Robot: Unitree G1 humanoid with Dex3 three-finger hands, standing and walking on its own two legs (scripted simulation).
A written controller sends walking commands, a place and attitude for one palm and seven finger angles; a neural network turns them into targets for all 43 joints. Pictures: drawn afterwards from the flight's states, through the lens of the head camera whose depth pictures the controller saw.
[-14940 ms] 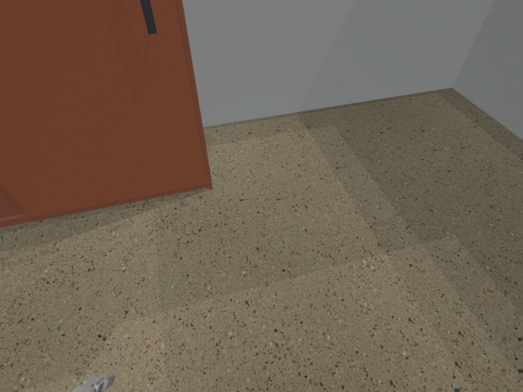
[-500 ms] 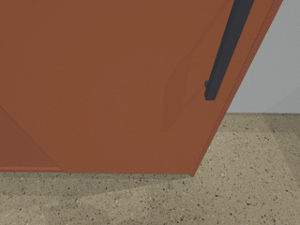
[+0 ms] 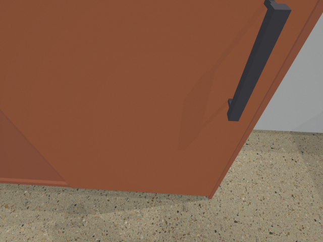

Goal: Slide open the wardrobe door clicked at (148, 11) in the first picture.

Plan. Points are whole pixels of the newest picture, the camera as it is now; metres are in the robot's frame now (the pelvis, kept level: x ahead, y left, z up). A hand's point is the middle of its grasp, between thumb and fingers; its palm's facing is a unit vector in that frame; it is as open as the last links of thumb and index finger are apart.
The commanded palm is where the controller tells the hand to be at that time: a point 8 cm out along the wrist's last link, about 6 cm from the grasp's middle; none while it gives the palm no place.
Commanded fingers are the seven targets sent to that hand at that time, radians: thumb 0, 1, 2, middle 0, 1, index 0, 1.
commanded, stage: come to a stop and stand still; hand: right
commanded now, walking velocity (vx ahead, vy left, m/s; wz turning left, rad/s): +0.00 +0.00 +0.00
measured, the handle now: (248, 69) +0.46 -0.17 +0.21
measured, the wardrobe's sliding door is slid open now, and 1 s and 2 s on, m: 0.00 0.00 0.00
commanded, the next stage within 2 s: look again from close up in 0.18 s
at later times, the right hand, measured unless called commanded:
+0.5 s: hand out of the picture -0.01 -0.18 -0.18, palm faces +0.00 +0.98 -0.18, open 7.4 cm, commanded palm none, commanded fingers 0.00 -0.90 -0.90 0.20 0.30 0.20 0.30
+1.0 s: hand out of the picture -0.01 -0.20 -0.18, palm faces -0.01 +0.98 -0.19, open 7.3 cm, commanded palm none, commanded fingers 0.00 -0.90 -0.90 0.20 0.30 0.20 0.30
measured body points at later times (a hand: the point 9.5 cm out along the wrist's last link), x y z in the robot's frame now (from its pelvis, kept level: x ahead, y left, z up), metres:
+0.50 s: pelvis +0.00 -0.02 -0.01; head +0.00 -0.02 +0.44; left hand +0.00 +0.21 -0.16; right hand -0.01 -0.23 -0.17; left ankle -0.02 +0.08 -0.74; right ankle -0.03 -0.11 -0.74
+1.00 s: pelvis -0.01 -0.04 +0.00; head +0.01 -0.03 +0.45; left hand -0.04 +0.17 -0.17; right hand -0.01 -0.26 -0.16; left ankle -0.02 +0.08 -0.74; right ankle -0.03 -0.11 -0.74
